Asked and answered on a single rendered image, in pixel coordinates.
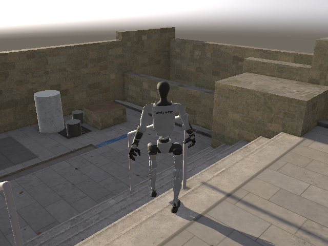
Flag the stairs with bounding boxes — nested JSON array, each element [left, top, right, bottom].
[[24, 137, 270, 246]]

